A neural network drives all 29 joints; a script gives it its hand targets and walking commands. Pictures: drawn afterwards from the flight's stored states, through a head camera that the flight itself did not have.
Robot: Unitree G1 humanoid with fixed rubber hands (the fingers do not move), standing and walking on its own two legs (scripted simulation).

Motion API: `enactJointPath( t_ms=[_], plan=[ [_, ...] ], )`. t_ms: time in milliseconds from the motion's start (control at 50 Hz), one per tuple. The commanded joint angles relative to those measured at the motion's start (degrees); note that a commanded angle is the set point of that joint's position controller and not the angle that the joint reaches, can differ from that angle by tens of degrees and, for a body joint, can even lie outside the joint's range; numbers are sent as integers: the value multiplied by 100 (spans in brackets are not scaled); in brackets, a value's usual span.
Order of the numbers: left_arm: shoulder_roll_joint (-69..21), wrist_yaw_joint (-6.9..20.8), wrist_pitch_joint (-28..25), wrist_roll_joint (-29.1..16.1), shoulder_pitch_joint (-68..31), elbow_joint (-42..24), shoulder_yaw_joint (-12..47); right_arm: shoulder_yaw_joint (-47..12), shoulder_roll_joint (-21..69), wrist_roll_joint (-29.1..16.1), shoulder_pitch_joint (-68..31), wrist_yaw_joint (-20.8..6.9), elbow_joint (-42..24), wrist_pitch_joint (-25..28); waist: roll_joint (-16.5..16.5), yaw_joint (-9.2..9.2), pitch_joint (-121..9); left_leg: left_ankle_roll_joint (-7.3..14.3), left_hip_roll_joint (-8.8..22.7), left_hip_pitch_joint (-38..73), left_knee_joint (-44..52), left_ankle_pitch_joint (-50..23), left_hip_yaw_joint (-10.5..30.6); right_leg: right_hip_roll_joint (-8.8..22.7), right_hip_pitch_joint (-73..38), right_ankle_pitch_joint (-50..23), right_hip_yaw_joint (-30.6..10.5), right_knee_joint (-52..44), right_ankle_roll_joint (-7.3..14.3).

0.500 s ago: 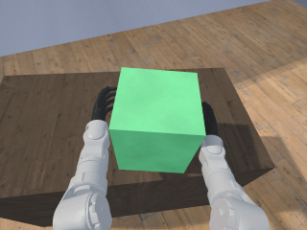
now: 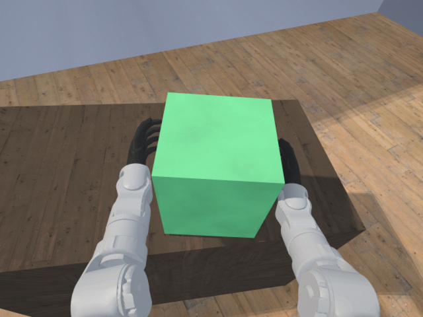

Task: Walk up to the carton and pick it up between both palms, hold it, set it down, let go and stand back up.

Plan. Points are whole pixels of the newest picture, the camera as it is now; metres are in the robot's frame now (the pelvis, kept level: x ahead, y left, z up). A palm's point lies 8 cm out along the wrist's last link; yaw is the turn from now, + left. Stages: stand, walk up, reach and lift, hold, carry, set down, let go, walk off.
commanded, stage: reach and lift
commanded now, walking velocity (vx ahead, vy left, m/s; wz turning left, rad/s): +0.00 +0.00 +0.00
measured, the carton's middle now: (214, 170) +0.40 +0.03 +0.01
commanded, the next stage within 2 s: none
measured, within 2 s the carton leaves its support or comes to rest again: neither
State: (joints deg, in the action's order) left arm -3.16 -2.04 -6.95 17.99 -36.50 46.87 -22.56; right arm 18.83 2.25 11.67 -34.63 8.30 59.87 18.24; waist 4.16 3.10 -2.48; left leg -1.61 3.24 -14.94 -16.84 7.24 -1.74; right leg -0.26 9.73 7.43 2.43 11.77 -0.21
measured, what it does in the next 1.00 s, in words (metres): stands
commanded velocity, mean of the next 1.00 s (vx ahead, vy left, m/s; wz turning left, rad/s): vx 0.00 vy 0.00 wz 0.00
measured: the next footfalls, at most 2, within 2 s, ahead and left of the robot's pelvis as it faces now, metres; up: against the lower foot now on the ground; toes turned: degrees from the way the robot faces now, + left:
none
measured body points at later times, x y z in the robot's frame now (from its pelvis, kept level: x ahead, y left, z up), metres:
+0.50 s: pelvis -0.01 +0.00 +0.00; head -0.02 +0.04 +0.45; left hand +0.39 +0.18 +0.11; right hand +0.38 -0.12 +0.08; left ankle +0.01 +0.13 -0.75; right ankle -0.02 -0.12 -0.75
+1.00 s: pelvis -0.01 +0.01 +0.00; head -0.04 +0.03 +0.45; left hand +0.38 +0.18 +0.17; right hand +0.38 -0.12 +0.14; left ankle +0.01 +0.13 -0.75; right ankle -0.02 -0.12 -0.75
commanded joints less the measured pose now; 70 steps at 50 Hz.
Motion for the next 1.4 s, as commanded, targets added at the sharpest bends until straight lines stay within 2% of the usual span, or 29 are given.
enactJointPath(
  t_ms=[0,40,80,120,140,180,240,300,340,400,480,520,560,580,600,680,740,780,840,920,960,1000,1040,1100,1200,1240,1300,1380],
  plan=[
    [-3737,666,12,-155,-2930,-658,2571,-2363,3259,-43,-4168,-814,-1877,687,-517,114,-3439,-144,-317,1215,-335,-2421,-416,-109,-1461,-2363,181,447,-29],
    [-3799,588,5,-331,-3158,-872,2865,-2528,3216,-190,-4374,-813,-2107,688,-632,-3,-3701,-211,-300,1425,-446,-2636,-347,-151,-1270,-2346,208,468,-4],
    [-3849,539,34,-474,-3299,-998,3061,-2672,3226,-283,-4510,-808,-2342,632,-620,-28,-3865,-222,-286,1547,-499,-2577,-261,-174,-1154,-2199,217,466,20],
    [-3834,531,129,-522,-3353,-1022,3148,-2733,3176,-380,-4557,-768,-2443,514,-600,-147,-3732,-232,-284,1599,-499,-2501,-212,-182,-1046,-2048,211,417,24],
    [-3815,544,223,-536,-3352,-973,3129,-2742,3152,-422,-4595,-746,-2466,409,-544,-122,-3571,-215,-271,1581,-467,-2329,-206,-173,-1003,-1854,200,377,7],
    [-3731,602,512,-472,-3164,-812,2951,-2716,3045,-490,-4561,-694,-2422,113,-391,-198,-3096,-153,-265,1569,-350,-1995,-180,-159,-1001,-1564,169,290,-28],
    [-3470,818,1219,-295,-2678,-581,2497,-2527,2912,-693,-4303,-598,-2195,-511,-162,-218,-1903,1,-294,1488,-69,-1292,-210,-96,-1055,-919,125,107,-122],
    [-3293,1090,1986,-44,-2239,-528,1986,-2205,2705,-810,-4046,-570,-1962,-1045,-182,-207,-880,107,-343,1580,115,-897,-319,-58,-1031,-400,144,-66,-155],
    [-3239,1204,2256,27,-2279,-763,1865,-2015,2586,-848,-4131,-588,-2108,-1163,-274,-243,-760,85,-371,1739,131,-988,-383,-61,-1083,-331,186,-90,-137],
    [-3459,1187,2293,-140,-2784,-1479,2213,-2074,2558,-946,-4503,-663,-2589,-1051,-563,-329,-1478,-49,-385,2099,-90,-1609,-353,-165,-1201,-634,286,12,-72],
    [-3901,940,2127,-790,-3291,-2401,3256,-2682,2742,-1334,-5146,-763,-3565,-803,-802,-387,-2966,-238,-353,2862,-581,-2767,-147,-272,-941,-1252,376,219,31],
    [-4001,793,2077,-1096,-3400,-2788,3746,-3101,2860,-1548,-5331,-749,-4072,-768,-823,-416,-3548,-259,-347,3077,-800,-3177,-13,-290,-836,-1527,343,310,50],
    [-3886,688,2113,-1265,-3381,-2983,4001,-3432,2896,-1743,-5362,-671,-4407,-876,-741,-414,-3677,-261,-380,2981,-872,-3104,85,-294,-831,-1725,299,389,18],
    [-3884,663,2181,-1318,-3322,-3013,4080,-3558,2931,-1851,-5359,-629,-4582,-974,-666,-474,-3621,-230,-417,2859,-847,-2969,111,-282,-873,-1745,257,393,6],
    [-3755,657,2277,-1308,-3279,-3060,4050,-3721,2937,-1950,-5366,-576,-4705,-1105,-556,-421,-3500,-168,-442,2704,-806,-2742,130,-255,-952,-1844,194,411,-38],
    [-3239,869,2915,-920,-2670,-2703,3426,-3768,2787,-2144,-4899,-321,-4415,-1828,-242,-547,-2175,56,-551,2125,-431,-1601,123,-142,-1089,-1595,25,306,-225],
    [-2849,1147,3439,-481,-2318,-2387,2700,-3493,2539,-2149,-4543,-121,-3857,-2326,-194,-582,-1094,168,-588,1935,-174,-830,-27,-53,-989,-1109,-35,152,-315],
    [-2743,1321,3712,-280,-2292,-2398,2395,-3306,2432,-2127,-4371,-64,-3588,-2557,-274,-606,-701,166,-575,1853,-56,-639,-118,-36,-1029,-898,6,103,-337],
    [-2872,1440,3954,-296,-2553,-3128,2463,-3408,2512,-2332,-4466,-47,-3947,-2671,-429,-667,-1072,56,-554,2070,-115,-1250,-137,-131,-1424,-1391,96,218,-345],
    [-3279,1333,3971,-735,-2912,-4331,3303,-3943,2771,-2805,-4866,-72,-5074,-2609,-733,-782,-2268,-191,-537,2741,-538,-2713,25,-294,-1581,-2445,180,450,-285],
    [-3348,1222,3913,-929,-2990,-4728,3662,-4131,2815,-2928,-4988,-92,-5598,-2558,-764,-808,-2685,-282,-526,3032,-693,-3181,116,-359,-1426,-2585,246,484,-278],
    [-3339,1123,3863,-1063,-2954,-4913,3924,-4227,2767,-2981,-4984,-93,-5929,-2550,-812,-789,-2883,-330,-530,3120,-764,-3316,142,-378,-1215,-2479,245,461,-246],
    [-3232,1064,3899,-994,-2920,-4755,3927,-4157,2671,-2931,-4896,-90,-5834,-2626,-726,-830,-2532,-300,-512,2992,-664,-2838,155,-357,-979,-2009,236,355,-225],
    [-3037,1072,4021,-906,-2855,-4396,3726,-3912,2506,-2739,-4768,-103,-5573,-2769,-498,-891,-2012,-138,-514,2631,-397,-1766,98,-296,-823,-1183,216,190,-229],
    [-2947,1170,4249,-765,-3223,-3704,3303,-3508,2480,-2483,-5037,-193,-4910,-2956,-431,-822,-1461,82,-468,2108,-46,-386,-19,-183,-675,5,217,27,-219],
    [-2946,1192,4302,-717,-3400,-3484,3113,-3366,2496,-2422,-5248,-242,-4712,-2983,-529,-773,-1454,114,-451,2019,23,-140,-67,-182,-660,286,239,44,-195],
    [-3053,1185,4331,-708,-3685,-3335,3003,-3243,2539,-2366,-5549,-317,-4522,-2973,-632,-719,-1657,113,-426,2024,43,-77,-65,-193,-749,336,240,97,-184],
    [-3133,1143,4301,-763,-3908,-3430,2957,-3279,2623,-2463,-5811,-357,-4529,-2936,-680,-694,-2130,64,-443,2288,-95,-604,-36,-240,-912,-95,254,186,-171]
  ],
)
